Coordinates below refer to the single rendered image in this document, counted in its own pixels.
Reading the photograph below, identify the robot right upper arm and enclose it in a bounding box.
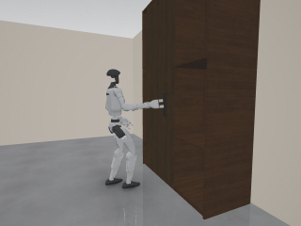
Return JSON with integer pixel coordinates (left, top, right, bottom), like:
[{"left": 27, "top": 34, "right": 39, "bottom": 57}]
[{"left": 112, "top": 88, "right": 129, "bottom": 111}]

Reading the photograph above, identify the right robot shin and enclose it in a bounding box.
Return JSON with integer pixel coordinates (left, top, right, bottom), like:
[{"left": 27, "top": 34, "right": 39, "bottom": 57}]
[{"left": 126, "top": 153, "right": 137, "bottom": 184}]

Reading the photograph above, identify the left robot shin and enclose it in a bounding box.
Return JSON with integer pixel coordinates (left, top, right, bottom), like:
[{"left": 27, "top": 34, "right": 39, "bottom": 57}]
[{"left": 109, "top": 155, "right": 123, "bottom": 181}]

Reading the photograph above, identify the right robot hand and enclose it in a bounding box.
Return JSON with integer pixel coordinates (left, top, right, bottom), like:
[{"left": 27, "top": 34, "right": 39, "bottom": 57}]
[{"left": 150, "top": 99, "right": 164, "bottom": 109}]

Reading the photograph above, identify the robot right forearm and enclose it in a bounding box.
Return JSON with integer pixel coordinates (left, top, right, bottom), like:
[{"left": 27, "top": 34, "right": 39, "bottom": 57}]
[{"left": 123, "top": 102, "right": 151, "bottom": 111}]

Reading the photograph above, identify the robot shin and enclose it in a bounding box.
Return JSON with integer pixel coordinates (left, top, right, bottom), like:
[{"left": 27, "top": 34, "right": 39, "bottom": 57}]
[
  {"left": 109, "top": 155, "right": 123, "bottom": 181},
  {"left": 126, "top": 153, "right": 137, "bottom": 184}
]

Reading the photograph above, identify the handle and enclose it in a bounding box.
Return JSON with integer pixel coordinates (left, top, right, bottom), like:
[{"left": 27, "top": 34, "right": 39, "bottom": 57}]
[
  {"left": 163, "top": 92, "right": 169, "bottom": 117},
  {"left": 144, "top": 93, "right": 147, "bottom": 112}
]

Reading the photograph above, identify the left robot hand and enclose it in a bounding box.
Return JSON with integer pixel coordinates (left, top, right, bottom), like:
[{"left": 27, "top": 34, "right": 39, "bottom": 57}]
[{"left": 121, "top": 118, "right": 133, "bottom": 129}]

